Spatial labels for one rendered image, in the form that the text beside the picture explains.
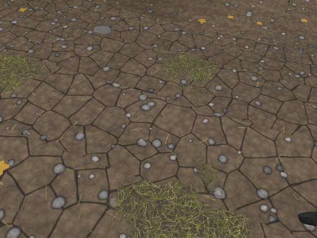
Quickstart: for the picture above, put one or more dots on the robot right hand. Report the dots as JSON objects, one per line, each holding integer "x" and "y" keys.
{"x": 309, "y": 218}

